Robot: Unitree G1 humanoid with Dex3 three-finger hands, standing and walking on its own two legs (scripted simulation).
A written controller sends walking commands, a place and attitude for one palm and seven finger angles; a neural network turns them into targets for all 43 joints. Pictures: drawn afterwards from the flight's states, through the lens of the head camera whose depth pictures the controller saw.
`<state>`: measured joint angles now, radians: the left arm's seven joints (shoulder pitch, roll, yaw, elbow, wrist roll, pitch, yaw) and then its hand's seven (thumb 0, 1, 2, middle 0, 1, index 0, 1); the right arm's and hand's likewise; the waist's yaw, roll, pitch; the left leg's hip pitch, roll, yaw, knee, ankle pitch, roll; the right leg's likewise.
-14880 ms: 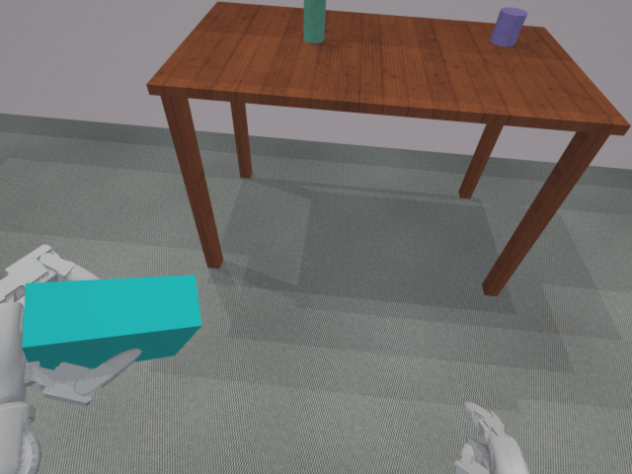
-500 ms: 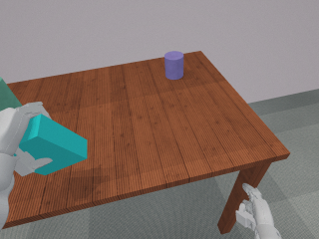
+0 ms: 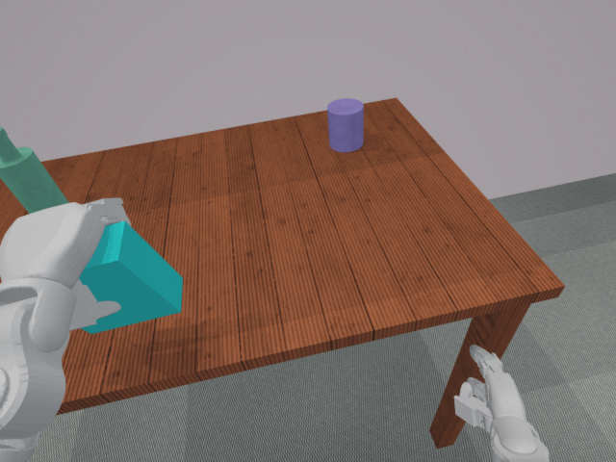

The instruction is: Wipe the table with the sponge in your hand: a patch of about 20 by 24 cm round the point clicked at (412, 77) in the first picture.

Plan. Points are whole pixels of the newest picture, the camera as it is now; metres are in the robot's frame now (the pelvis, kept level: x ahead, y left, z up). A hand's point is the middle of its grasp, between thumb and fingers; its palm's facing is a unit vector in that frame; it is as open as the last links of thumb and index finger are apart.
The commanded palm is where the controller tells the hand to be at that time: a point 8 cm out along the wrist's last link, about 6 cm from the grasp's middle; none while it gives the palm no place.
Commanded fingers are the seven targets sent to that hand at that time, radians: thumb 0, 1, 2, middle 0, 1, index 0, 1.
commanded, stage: turn the palm down, sponge in hand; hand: left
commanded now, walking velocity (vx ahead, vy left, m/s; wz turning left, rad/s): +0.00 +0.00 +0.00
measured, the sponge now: (118, 291) +0.24 +0.28 +0.14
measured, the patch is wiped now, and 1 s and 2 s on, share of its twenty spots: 0.00 0.00 0.00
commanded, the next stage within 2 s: move the sponge above the wiping area in 0.42 s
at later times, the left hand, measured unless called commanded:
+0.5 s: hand (106, 261) +0.24 +0.27 +0.19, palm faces +0.17 -0.05 -0.98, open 9.3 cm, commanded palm +0.20 +0.27 +0.26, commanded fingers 0.00 0.10 1.30 -1.20 -1.60 -1.20 -1.60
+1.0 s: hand (116, 256) +0.26 +0.28 +0.18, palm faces +0.18 -0.09 -0.98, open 9.3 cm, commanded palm +0.21 +0.27 +0.24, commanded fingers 0.00 0.10 1.30 -1.20 -1.60 -1.20 -1.60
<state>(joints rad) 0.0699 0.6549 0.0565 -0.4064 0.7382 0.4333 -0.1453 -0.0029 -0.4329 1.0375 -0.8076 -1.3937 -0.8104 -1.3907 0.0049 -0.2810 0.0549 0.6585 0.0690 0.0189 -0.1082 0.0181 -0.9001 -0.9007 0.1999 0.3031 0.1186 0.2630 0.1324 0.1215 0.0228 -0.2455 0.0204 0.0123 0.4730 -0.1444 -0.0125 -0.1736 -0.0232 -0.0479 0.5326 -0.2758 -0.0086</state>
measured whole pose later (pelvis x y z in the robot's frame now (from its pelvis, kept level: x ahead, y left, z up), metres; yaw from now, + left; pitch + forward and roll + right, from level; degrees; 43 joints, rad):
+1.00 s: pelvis +0.01 +0.00 +0.00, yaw -1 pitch -5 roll +0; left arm 0.00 0.59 0.00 -0.30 0.80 0.41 -0.10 0.00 -0.44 1.04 -0.81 -1.39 -0.81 -1.39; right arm 0.01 -0.28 0.04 0.67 0.06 0.00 -0.09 0.02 -0.90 -0.90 0.20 0.30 0.16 0.29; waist 0.13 0.11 0.02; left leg -0.22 0.03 0.02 0.45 -0.15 -0.02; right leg -0.15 -0.02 -0.04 0.50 -0.27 -0.01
